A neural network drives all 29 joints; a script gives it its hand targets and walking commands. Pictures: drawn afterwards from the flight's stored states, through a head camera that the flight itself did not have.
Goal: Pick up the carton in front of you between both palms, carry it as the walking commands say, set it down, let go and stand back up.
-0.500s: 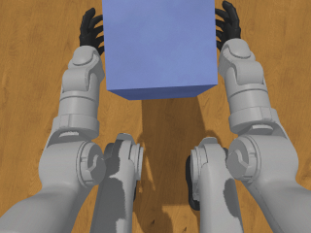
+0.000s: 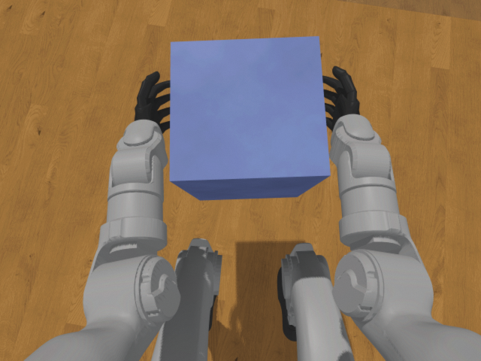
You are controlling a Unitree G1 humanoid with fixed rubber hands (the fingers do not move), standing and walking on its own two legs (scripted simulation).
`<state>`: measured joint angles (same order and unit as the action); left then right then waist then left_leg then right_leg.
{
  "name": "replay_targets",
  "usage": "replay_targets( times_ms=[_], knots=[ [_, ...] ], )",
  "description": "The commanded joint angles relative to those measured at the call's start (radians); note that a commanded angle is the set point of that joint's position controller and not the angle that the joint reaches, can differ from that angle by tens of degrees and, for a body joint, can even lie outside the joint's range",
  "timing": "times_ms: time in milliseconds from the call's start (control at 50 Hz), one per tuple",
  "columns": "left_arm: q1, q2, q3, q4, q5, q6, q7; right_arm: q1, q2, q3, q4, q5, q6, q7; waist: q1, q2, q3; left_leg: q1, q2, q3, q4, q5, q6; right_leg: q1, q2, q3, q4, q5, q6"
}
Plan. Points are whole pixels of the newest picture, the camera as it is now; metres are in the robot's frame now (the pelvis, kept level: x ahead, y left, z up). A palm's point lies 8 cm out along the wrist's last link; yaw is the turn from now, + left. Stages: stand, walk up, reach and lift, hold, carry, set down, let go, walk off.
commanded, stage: reach and lift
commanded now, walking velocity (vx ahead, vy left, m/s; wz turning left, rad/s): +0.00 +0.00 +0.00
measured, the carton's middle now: (246, 135) +0.49 +0.02 -0.12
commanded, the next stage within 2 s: none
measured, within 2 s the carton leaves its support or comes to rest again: neither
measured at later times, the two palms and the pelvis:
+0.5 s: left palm (102, 103) +0.43 +0.16 +0.11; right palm (413, 101) +0.44 -0.14 +0.11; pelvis +0.05 +0.00 +0.14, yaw +0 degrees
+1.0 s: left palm out of the picture +0.38 +0.15 +0.26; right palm out of the picture +0.39 -0.14 +0.26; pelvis +0.09 +0.00 +0.25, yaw +1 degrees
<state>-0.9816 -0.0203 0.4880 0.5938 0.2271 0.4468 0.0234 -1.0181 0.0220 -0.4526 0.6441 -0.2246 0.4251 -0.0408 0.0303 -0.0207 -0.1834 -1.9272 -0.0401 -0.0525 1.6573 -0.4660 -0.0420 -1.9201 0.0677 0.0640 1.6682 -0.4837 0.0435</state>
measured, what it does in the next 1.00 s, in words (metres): rises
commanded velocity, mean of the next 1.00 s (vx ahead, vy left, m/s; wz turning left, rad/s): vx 0.00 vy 0.00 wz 0.00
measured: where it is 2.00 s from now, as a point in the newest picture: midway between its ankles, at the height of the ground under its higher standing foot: (247, 312)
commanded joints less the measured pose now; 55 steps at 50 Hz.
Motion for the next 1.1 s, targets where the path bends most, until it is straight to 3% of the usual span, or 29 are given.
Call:
replay_targets(
  times_ms=[0, 260, 520, 700, 900, 980, 1080],
  knots=[
    [-0.654, -1.089, -0.593, 0.024, -0.203, -0.016, -0.269, -0.611, 1.128, 0.561, 0.038, 0.193, -0.01, 0.263, 0.025, -0.01, -1.053, 0.699, -0.123, 0.125, -0.212, 0.215, 0.013, 0.603, 0.119, -0.129, -0.223, 0.175, -0.012],
    [-0.391, -1.131, -0.617, 0.039, -0.167, -0.051, -0.264, -0.341, 1.165, 0.578, 0.035, 0.157, -0.046, 0.249, 0.007, 0.008, -0.825, 0.899, -0.127, 0.079, -0.44, 0.226, 0.019, 0.83, 0.112, -0.073, -0.462, 0.202, -0.017],
    [-0.134, -1.15, -0.695, -0.018, -0.162, -0.06, -0.266, -0.088, 1.186, 0.664, -0.04, 0.153, -0.051, 0.252, -0.001, 0.01, -0.641, 1.211, -0.105, 0.025, -0.697, 0.301, 0.035, 1.144, 0.085, -0.016, -0.721, 0.284, -0.029],
    [0.041, -1.148, -0.745, -0.071, -0.161, -0.036, -0.263, 0.084, 1.174, 0.711, -0.099, 0.151, -0.023, 0.259, -0.011, 0.015, -0.465, 1.458, -0.086, -0.009, -0.901, 0.401, 0.04, 1.392, 0.062, 0.009, -0.92, 0.387, -0.035],
    [0.19, -1.126, -0.809, -0.19, -0.178, 0.051, -0.255, 0.244, 1.129, 0.768, -0.223, 0.17, 0.066, 0.268, -0.022, 0.023, -0.26, 1.731, -0.065, -0.021, -1.126, 0.502, 0.037, 1.66, 0.037, 0.012, -1.148, 0.496, -0.033],
    [0.221, -1.116, -0.817, -0.232, -0.182, 0.101, -0.258, 0.275, 1.116, 0.768, -0.261, 0.176, 0.117, 0.275, -0.03, 0.019, -0.159, 1.792, -0.059, -0.021, -1.205, 0.455, 0.037, 1.728, 0.033, 0.012, -1.225, 0.452, -0.038],
    [0.22, -1.087, -0.735, -0.195, -0.143, 0.141, -0.267, 0.261, 1.09, 0.693, -0.226, 0.142, 0.16, 0.291, -0.024, 0.019, -0.007, 1.786, -0.051, -0.012, -1.264, 0.311, 0.044, 1.727, 0.025, 0.006, -1.282, 0.309, -0.048]
  ],
)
